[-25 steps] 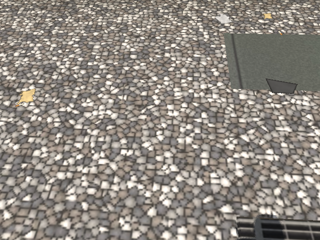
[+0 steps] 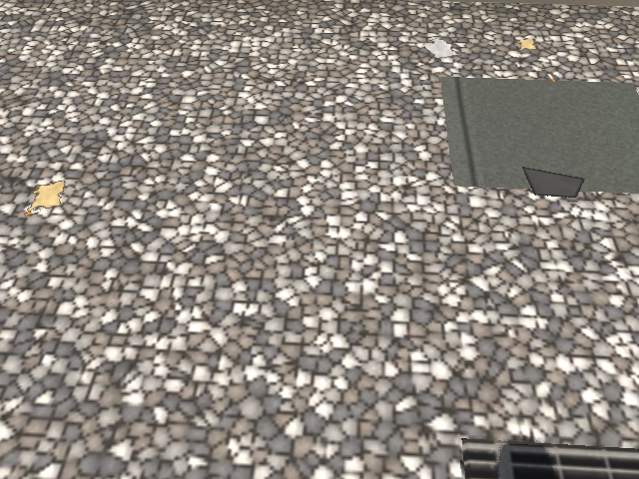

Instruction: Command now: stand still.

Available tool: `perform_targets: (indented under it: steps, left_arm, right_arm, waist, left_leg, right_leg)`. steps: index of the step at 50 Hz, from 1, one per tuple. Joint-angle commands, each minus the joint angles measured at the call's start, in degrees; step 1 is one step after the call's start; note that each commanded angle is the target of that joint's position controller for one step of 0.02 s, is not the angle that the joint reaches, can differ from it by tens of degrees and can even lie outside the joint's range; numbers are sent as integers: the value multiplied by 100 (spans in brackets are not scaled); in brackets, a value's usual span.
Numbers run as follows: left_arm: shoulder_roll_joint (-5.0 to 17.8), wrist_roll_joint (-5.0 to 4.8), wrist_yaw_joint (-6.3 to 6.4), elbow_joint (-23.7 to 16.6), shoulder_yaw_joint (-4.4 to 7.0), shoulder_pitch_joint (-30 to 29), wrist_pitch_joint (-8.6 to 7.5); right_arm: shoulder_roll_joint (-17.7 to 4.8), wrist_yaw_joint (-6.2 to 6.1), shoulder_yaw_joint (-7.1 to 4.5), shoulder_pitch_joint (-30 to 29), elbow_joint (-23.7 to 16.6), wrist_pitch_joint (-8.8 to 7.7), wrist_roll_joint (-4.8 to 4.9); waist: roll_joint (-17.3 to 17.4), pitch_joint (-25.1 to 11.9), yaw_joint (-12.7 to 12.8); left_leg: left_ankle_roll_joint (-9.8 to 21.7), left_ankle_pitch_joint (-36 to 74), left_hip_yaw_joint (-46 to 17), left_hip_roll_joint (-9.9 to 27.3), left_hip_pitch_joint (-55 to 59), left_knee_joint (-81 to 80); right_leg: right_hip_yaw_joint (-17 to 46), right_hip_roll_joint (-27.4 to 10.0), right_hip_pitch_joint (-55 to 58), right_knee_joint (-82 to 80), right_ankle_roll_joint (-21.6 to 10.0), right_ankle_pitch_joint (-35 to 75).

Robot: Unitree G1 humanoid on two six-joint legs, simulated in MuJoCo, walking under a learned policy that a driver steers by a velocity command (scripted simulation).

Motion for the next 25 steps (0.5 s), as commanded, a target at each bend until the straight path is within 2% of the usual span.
perform_targets:
  steps: [1, 25]
  left_arm:
    - [520, -1, 20, -27, 75, 216, -36]
    - [174, -1, 57, 433, 30, 575, -47]
  right_arm:
    - [-488, -18, -49, 330, 9, -36, -1]
    - [-136, -45, 13, 789, 171, -89, -6]
  waist:
    - [2, 200, -1]
    - [26, 288, 10]
  left_leg:
    - [157, 715, -533, 689, -594, -341]
    - [174, 655, -490, 695, -768, -257]
  right_leg:
    - [791, -764, 173, -346, -84, 449]
    - [782, -713, 56, -266, -74, 348]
